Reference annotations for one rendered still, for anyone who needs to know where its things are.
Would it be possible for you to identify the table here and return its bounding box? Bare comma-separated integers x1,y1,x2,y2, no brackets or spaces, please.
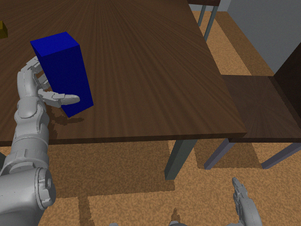
0,0,247,180

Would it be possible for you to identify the left robot arm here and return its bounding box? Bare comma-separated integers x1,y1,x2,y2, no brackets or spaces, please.
0,97,56,226

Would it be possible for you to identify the right robot hand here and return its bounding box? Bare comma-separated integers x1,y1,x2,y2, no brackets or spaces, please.
226,177,263,226

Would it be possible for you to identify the chair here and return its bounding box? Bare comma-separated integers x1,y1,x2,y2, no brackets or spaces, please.
204,43,301,170
187,0,221,41

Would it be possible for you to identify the left robot hand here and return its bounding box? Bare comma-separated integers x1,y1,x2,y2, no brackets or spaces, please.
17,56,80,108

